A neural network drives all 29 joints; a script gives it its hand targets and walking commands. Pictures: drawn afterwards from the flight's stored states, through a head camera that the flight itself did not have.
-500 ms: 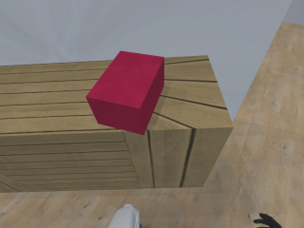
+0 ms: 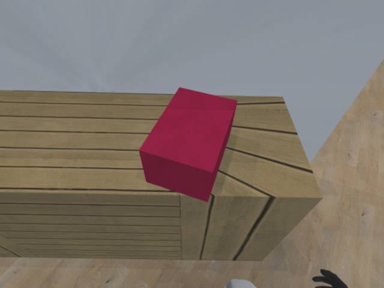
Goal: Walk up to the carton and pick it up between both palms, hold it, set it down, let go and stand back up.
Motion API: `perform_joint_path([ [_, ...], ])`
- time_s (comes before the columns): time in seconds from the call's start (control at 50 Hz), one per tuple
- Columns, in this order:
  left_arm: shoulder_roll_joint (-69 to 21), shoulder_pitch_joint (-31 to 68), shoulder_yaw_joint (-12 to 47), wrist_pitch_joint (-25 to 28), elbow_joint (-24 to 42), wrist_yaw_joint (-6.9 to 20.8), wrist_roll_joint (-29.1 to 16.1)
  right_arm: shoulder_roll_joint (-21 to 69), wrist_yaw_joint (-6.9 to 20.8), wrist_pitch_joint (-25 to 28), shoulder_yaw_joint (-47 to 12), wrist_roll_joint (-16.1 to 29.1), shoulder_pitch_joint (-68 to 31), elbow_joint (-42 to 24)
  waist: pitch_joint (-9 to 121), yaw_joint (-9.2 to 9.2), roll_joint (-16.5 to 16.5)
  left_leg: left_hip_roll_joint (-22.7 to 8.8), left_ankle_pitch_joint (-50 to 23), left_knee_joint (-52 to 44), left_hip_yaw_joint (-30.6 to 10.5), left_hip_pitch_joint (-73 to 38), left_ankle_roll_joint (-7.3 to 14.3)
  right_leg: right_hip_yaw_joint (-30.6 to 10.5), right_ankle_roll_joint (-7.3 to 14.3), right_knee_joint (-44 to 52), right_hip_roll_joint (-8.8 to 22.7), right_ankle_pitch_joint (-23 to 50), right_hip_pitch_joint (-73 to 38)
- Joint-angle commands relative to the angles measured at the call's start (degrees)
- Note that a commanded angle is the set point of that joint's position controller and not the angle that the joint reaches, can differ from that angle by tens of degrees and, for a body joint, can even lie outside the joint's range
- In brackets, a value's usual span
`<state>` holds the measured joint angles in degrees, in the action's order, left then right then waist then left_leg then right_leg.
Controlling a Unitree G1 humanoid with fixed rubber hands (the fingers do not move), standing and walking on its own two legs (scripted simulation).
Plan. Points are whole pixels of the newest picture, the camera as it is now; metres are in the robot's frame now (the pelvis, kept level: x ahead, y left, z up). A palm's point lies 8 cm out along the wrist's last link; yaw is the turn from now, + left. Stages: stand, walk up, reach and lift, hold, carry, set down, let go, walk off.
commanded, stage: walk up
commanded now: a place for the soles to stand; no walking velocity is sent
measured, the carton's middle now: (192, 140) +0.51 -0.01 -0.04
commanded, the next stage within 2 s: reach and lift in 2.00 s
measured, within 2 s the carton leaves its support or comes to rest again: neither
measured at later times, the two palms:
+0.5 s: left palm out of the picture +0.12 +0.34 -0.10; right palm (321, 269) +0.18 -0.30 -0.12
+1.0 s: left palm (40, 273) +0.18 +0.33 -0.09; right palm (320, 257) +0.20 -0.30 -0.12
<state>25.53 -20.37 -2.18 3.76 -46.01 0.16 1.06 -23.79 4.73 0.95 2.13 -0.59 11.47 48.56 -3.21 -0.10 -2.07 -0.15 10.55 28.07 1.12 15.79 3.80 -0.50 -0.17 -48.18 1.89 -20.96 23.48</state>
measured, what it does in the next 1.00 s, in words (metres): steps on the spot: right foot, then left foot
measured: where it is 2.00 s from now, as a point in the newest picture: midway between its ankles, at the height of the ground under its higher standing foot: outside the picture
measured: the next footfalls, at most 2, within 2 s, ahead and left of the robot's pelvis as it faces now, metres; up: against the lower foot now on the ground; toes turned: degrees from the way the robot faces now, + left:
right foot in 0.12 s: +0.16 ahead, -0.14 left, +0.00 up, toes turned +1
left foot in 0.36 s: +0.14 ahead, +0.10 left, +0.00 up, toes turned +2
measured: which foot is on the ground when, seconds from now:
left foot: down 0.00-0.12, up 0.14-0.34, down 0.36-1.00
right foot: up 0.00-0.10, down 0.12-1.00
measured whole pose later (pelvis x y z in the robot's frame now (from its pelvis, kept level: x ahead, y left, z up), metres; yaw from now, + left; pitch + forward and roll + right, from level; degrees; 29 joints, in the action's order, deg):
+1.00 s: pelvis +0.09 +0.00 -0.02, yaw +1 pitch +1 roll +0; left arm 23.9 -14.2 -2.2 3.7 -46.1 -1.5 1.0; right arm -23.1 2.3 -0.2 2.1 -0.6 11.1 48.8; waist 1.2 0.3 -2.2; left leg 0.9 18.5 37.8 1.3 20.0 2.4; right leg -0.6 -1.5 -36.6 1.9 -17.2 20.1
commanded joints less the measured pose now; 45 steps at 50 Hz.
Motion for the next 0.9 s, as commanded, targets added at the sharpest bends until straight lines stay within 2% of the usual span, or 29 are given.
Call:
perform_joint_path([
  [0.0, 9.74, -5.42, -3.87, 1.71, -0.25, -0.86, -0.23, -15.02, -0.73, 0.03, 6.19, -0.58, 3.01, -5.63, 1.95, -1.78, -6.81, -13.06, 21.85, -10.04, -13.67, -2.72, 9.58, 4.43, 0.51, 10.04, -0.27, 1.2, -0.01],
  [0.06, 8.98, -8.42, -3.65, 2.67, -1.04, -1.82, 0.49, -12.92, -0.95, -0.72, 5.08, -0.3, 0.11, -6.02, 5.57, 0.45, -5.17, -9.47, 19.44, -1.38, -8.39, 2.58, 6.28, 4.92, 1.96, 18.81, -2.03, 8.91, -10.14],
  [0.08, 10.24, -8.84, -3.98, 3.15, -0.95, -2.33, 1.01, -11.01, -1.13, -0.61, 4.32, -0.09, -0.73, -6.15, 5.98, 1.46, -1.21, -8.72, 18.63, 3.62, -8.32, 6.15, 4.5, 1.48, 3.26, 20.92, -0.6, 6.54, -14.38],
  [0.1, 12.62, -9.62, -4.47, 3.77, -0.36, -2.82, 1.38, -7.87, -1.22, -0.42, 3.26, -0.23, -2.56, -7.05, 5.52, 2.74, 7.2, -3.66, 17.05, 14.95, -4.51, 14.02, 0.7, -14.41, 5.66, 26.49, 8.27, -1.74, -17.56],
  [0.12, 16.71, -8.13, -5.13, 3.76, 0.75, -3.13, 1.11, -5.63, -1.4, -0.41, 2.58, -0.66, -3.48, -7.39, 3.52, 2.0, 11.97, 2.74, 18.96, 22.55, -1.17, 19.5, -2.64, -32.53, 9.48, 33.74, 18.73, -6.23, -15.73],
  [0.14, 21.63, -5.5, -6.27, 3.31, 0.84, -2.93, 0.73, -11.41, -1.82, -1.33, 4.67, -0.43, -4.52, -6.57, -0.96, 2.54, 9.9, 0.1, 20.61, 31.79, -7.27, 19.81, -2.44, -36.66, 15.12, 35.97, 21.66, -17.76, -6.49],
  [0.16, 20.65, -3.25, -6.23, 3.24, 2.3, -2.75, 0.03, -13.23, -1.85, -1.42, 5.32, 0.2, -1.34, -5.44, -2.2, 0.38, 9.79, -0.5, 17.62, 33.88, -7.47, 20.69, -2.71, -34.09, 16.02, 34.43, 19.81, -19.18, -6.63],
  [0.18, 18.0, -2.74, -5.62, 3.24, 2.58, -2.82, 0.01, -13.26, -1.61, -1.35, 5.28, -0.26, -0.55, -4.75, -3.03, 0.55, 7.51, -1.82, 15.37, 33.03, -7.05, 22.34, -3.06, -30.41, 14.8, 32.66, 17.58, -15.93, -8.34],
  [0.22, 14.81, -3.65, -4.78, 3.2, 2.54, -2.82, 0.03, -12.13, -1.21, -0.81, 5.29, -0.82, 0.24, -3.98, 0.38, 0.74, 7.45, -3.17, 14.78, 27.49, -5.54, 18.78, -3.16, -22.14, 12.93, 27.94, 14.19, -0.33, -10.69],
  [0.28, 15.08, -4.9, -4.73, 2.44, 2.34, -2.78, 0.35, -9.87, -1.49, -0.39, 4.89, -0.36, -0.57, -4.33, 4.44, 1.99, 12.34, -2.07, 17.95, 19.46, -1.66, 11.57, -3.18, -14.91, 13.08, 22.51, 12.84, 14.79, -9.62],
  [0.34, 12.59, 0.7, -3.41, 1.03, 2.96, -2.56, -0.63, -9.63, -2.84, 0.59, 5.11, -0.62, 4.59, -1.91, 6.93, -2.53, 9.2, 0.5, 7.7, 2.18, 0.35, -5.33, -1.09, -8.96, 9.08, 12.99, 9.65, 17.92, -0.08],
  [0.36, 9.37, 1.56, -2.61, 0.66, 3.23, -2.43, -1.12, -12.34, -3.58, 0.97, 5.67, -1.17, 6.65, -1.09, 7.24, -3.39, 5.39, -4.64, 9.16, -3.55, -7.29, -9.9, 0.4, -6.03, 6.19, 7.49, 5.87, 10.12, 5.0],
  [0.38, 5.5, 2.27, -1.46, 0.23, 3.48, -2.37, -1.83, -16.51, -3.72, 1.57, 5.84, -1.23, 3.89, -2.17, 6.28, -2.89, -9.72, -18.05, 16.01, -12.3, -28.26, -7.84, 3.0, 0.83, 1.84, -0.57, -2.08, -6.37, 12.78],
  [0.4, 9.05, 2.2, -2.29, -0.44, 1.98, -3.06, -1.45, -17.26, -3.57, 1.69, 5.52, -1.08, 2.76, -1.64, 4.73, -2.74, -6.08, -21.09, 17.24, -12.74, -31.93, -3.98, 5.85, -2.9, 1.62, -2.8, -0.79, -11.22, 9.84],
  [0.42, 10.07, 1.59, -2.5, -0.47, 1.04, -3.13, -1.62, -16.32, -3.75, 1.53, 5.07, -0.78, 1.21, -1.47, 2.7, -1.88, -3.27, -19.65, 12.28, -10.65, -29.54, -5.66, 6.75, -3.59, 1.65, -2.54, 0.05, -9.8, 9.79],
  [0.44, 9.12, 0.39, -2.49, -0.45, 0.11, -2.8, -1.58, -14.5, -3.84, 1.63, 4.54, -0.79, -0.91, -1.72, 2.67, -0.27, -3.92, -17.3, 6.65, -8.48, -24.12, -5.16, 8.27, -2.88, 1.12, -1.48, 1.68, -7.85, 7.52],
  [0.48, 8.55, -0.73, -2.63, 0.34, -0.82, -2.39, -1.56, -13.16, -3.75, 1.17, 3.94, -0.65, -1.87, -2.2, 2.65, -0.32, -5.5, -14.38, -1.9, -6.08, -16.63, -3.98, 7.09, 0.2, 1.69, 4.53, 1.21, -4.59, 2.72],
  [0.52, 7.22, -2.92, -2.36, 1.09, -1.56, -2.4, -1.68, -11.98, -3.62, 0.73, 3.57, -0.44, -2.98, -2.65, 6.6, 1.08, -2.73, -11.66, -13.13, 0.95, -11.12, -5.1, 6.23, 3.11, 2.1, 17.06, -0.64, 3.08, -5.47],
  [0.56, 9.05, -0.89, -2.69, 2.23, -0.42, -2.91, -0.65, -9.67, -3.41, 0.73, 2.87, 0.4, -2.49, -3.11, 10.27, 0.84, -1.46, -9.7, -18.86, 6.57, -7.92, -2.22, 2.39, -4.63, 3.87, 21.14, 3.14, 12.67, -12.86],
  [0.58, 11.73, -0.1, -3.2, 2.69, 0.21, -3.14, -0.47, -8.71, -3.22, 0.95, 2.51, 0.78, -1.81, -3.43, 11.37, -0.38, 3.78, -5.91, -16.1, 11.36, -5.22, 0.38, 0.17, -12.33, 6.36, 21.37, 8.64, 20.85, -13.92],
  [0.6, 13.11, 2.41, -3.23, 2.42, 0.12, -2.99, -0.91, -8.59, -3.18, 0.7, 3.18, 0.71, -2.13, -2.9, 9.05, -1.24, 5.95, -3.19, -3.54, 9.94, -3.22, 1.42, -1.57, -14.89, 9.26, 18.98, 11.77, 27.73, -11.65],
  [0.62, 13.22, 3.43, -3.36, 1.9, 0.04, -2.75, -1.0, -9.49, -3.49, 0.54, 3.45, 0.4, -2.36, -2.47, 9.52, -1.37, 6.9, -2.77, 1.77, 9.0, -3.61, 0.29, -1.58, -13.43, 9.81, 16.85, 11.98, 27.41, -10.56],
  [0.66, 10.99, 6.28, -2.68, 1.2, 0.95, -2.71, -1.37, -10.76, -3.83, 0.94, 3.64, 0.19, -0.23, -1.36, 10.71, -2.3, 2.56, -5.93, -7.17, 3.42, -5.45, -5.32, -0.98, -7.04, 6.68, 12.59, 7.78, 24.37, -7.03],
  [0.7, 7.89, 5.31, -1.86, 0.37, 0.63, -2.73, -2.01, -12.14, -3.84, 1.31, 3.46, -0.18, -2.22, -1.33, 8.13, -0.53, -1.11, -11.32, -8.47, -1.81, -13.08, -3.57, 3.04, -1.19, 3.21, 9.55, 1.37, 10.6, -4.92],
  [0.72, 7.56, 4.52, -1.67, 0.45, 0.09, -2.78, -1.66, -11.65, -3.65, 1.19, 3.1, -0.26, -3.13, -1.34, 7.57, 0.04, -1.27, -12.1, -8.81, -1.15, -12.92, -3.12, 4.55, -0.39, 2.95, 10.39, 0.83, 6.73, -5.1],
  [0.74, 7.57, 4.17, -1.8, 0.59, -0.16, -2.75, -1.44, -11.21, -3.54, 1.16, 3.04, -0.55, -3.85, -1.65, 8.63, 0.5, 0.52, -12.08, -9.42, 0.05, -12.73, -3.12, 5.05, -1.19, 3.27, 11.89, 1.28, 7.05, -6.09],
  [0.78, 9.2, 4.34, -2.22, 1.22, -0.74, -2.67, -0.86, -10.48, -3.37, 1.02, 2.95, -0.28, -5.01, -2.01, 8.09, 0.67, 0.47, -8.55, -7.44, 2.13, -8.34, 1.37, 2.1, -5.3, 4.6, 15.81, 4.12, 13.52, -10.39],
  [0.84, 10.9, 6.41, -2.42, 1.2, -0.63, -2.5, -0.78, -9.88, -3.28, 0.75, 2.82, 0.15, -4.4, -2.02, 8.9, -0.96, 4.41, -4.89, -3.01, 4.92, -5.37, -0.66, -0.4, -9.22, 6.29, 18.05, 7.28, 17.87, -8.99],
  [0.88, 10.57, 8.25, -2.11, 1.07, -0.23, -2.53, -0.96, -10.2, -3.3, 0.7, 2.94, -0.29, -3.28, -1.47, 6.79, -1.35, 3.28, -5.46, -1.48, 2.03, -6.5, -1.17, 0.07, -7.19, 6.04, 16.49, 6.55, 15.03, -6.92],
])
